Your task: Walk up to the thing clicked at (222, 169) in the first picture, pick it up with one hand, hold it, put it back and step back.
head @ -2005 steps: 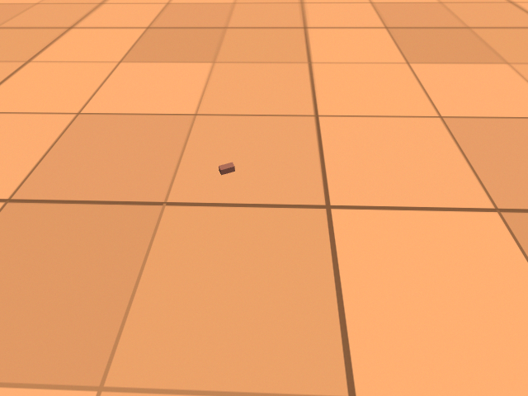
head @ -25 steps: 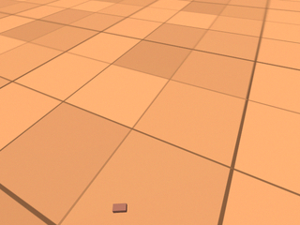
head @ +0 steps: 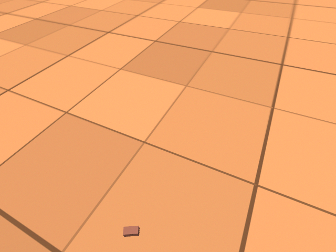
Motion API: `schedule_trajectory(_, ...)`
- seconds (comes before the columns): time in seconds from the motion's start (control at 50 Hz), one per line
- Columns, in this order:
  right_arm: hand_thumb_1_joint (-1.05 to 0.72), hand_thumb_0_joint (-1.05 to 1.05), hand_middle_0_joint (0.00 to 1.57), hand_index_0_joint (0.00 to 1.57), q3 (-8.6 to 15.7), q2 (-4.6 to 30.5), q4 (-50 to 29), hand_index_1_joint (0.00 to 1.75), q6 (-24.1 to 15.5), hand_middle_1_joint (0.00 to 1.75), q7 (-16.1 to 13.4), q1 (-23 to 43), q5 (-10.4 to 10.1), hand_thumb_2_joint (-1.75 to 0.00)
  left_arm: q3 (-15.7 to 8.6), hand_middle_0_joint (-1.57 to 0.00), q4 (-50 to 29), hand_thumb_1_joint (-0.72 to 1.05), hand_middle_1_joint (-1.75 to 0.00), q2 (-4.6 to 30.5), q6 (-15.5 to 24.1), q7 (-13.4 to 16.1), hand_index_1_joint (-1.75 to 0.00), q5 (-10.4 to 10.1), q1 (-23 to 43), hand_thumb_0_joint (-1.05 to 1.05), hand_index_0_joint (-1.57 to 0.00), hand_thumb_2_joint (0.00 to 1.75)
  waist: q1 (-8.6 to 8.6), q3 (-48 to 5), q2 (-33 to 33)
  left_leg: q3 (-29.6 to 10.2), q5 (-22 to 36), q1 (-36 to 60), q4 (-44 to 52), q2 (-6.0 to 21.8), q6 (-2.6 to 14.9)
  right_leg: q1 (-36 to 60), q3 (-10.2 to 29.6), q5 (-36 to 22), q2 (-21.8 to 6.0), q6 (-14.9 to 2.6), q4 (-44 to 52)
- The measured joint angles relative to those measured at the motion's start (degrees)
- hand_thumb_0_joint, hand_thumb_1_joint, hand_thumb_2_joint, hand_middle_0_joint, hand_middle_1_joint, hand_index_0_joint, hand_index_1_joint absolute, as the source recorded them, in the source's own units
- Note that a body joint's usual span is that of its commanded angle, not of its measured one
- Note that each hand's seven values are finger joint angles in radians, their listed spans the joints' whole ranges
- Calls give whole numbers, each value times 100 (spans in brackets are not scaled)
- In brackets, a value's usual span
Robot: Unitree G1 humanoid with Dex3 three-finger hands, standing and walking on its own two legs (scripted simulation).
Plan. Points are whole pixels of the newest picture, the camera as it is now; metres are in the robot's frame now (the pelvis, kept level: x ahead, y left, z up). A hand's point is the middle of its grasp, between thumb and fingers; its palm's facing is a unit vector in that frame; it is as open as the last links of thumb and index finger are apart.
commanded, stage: stand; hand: left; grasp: from above
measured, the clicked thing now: (131, 231) +0.42 +0.28 -0.76
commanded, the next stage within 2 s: step back in 1.22 s
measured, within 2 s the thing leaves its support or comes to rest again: neither
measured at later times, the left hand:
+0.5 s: hand out of the picture +0.09 +0.24 -0.16, palm faces +0.00 -0.95 -0.32, open 7.4 cm
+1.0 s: hand out of the picture +0.10 +0.25 -0.15, palm faces -0.01 -0.94 -0.33, open 7.4 cm
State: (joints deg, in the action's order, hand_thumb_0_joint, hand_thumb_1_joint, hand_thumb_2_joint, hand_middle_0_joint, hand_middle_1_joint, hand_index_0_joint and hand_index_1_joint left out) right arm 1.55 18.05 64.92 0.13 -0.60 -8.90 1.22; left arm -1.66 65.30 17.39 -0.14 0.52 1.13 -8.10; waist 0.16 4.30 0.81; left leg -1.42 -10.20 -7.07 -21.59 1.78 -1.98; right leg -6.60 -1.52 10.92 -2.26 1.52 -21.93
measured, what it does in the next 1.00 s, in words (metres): stands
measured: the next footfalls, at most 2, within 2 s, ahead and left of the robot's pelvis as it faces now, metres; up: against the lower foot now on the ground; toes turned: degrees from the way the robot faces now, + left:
right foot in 1.90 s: -0.07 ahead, -0.09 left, +0.00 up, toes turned -2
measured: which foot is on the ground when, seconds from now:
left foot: down 0.00-1.00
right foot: down 0.00-1.00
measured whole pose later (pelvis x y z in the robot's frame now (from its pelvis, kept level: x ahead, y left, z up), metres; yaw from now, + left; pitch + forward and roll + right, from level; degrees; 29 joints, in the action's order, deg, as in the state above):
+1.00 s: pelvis +0.02 +0.00 +0.00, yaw +0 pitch -3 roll +0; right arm 1.0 19.1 65.4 -0.4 -0.1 -6.3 0.9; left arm -1.3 65.0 18.8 0.3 -0.1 0.6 -5.9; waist -0.1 3.7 0.3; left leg -0.8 -10.2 -5.5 -18.8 1.8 -1.9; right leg -5.4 -1.1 10.9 -2.3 1.6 -19.5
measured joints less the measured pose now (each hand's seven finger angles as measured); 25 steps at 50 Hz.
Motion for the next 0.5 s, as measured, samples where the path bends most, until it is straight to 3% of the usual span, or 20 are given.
schedule_trajectory(0.5,-90,1,20,20,-72,3,54,30,-48,30,10,208,-17,-90,31,-21,15,91,-30,5,37,-25,-30,-41,200,1,-20,90,-16,-32,-7,51,-37,112,200,12,-5,79,37,38,9,3,170)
